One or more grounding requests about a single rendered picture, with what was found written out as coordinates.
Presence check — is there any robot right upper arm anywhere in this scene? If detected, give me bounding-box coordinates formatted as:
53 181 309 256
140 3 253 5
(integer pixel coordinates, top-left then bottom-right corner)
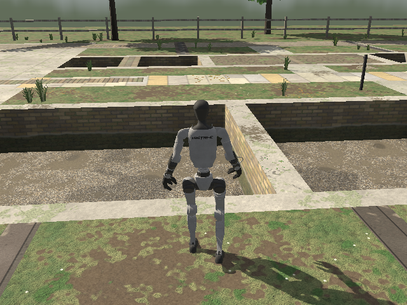
215 127 235 161

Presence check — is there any robot left upper arm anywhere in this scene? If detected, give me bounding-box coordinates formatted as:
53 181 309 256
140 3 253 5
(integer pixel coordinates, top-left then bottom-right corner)
171 128 189 163

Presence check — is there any right robot foot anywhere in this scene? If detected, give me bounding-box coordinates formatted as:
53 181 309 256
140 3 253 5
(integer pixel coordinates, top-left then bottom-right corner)
215 250 224 264

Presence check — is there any robot right forearm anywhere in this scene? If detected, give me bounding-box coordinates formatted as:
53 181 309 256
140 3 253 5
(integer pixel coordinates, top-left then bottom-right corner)
229 151 240 170

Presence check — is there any robot left hand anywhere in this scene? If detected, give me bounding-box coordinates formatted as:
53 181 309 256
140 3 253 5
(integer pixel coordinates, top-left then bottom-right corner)
162 176 177 191

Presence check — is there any robot left forearm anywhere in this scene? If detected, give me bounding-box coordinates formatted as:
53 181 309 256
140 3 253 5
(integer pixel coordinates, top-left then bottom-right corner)
164 153 177 179

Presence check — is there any robot right hand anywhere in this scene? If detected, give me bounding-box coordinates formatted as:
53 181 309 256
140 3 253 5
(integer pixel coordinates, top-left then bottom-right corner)
227 168 242 179

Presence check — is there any right robot shin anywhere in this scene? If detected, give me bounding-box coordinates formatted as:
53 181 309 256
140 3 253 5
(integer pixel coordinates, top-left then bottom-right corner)
216 210 224 255

